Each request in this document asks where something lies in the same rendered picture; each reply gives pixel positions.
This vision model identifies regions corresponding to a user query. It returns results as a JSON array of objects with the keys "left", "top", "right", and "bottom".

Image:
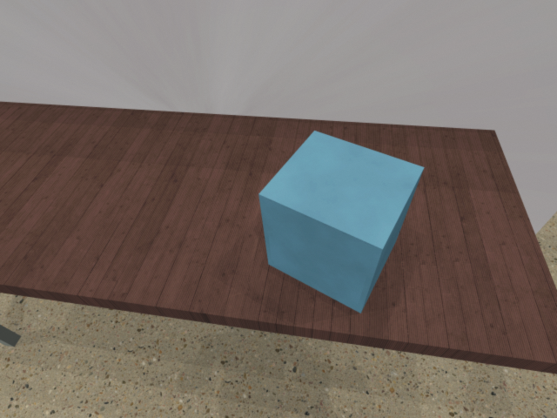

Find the carton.
[{"left": 259, "top": 131, "right": 424, "bottom": 313}]

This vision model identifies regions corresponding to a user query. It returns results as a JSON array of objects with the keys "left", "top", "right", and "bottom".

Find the table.
[{"left": 0, "top": 102, "right": 557, "bottom": 374}]

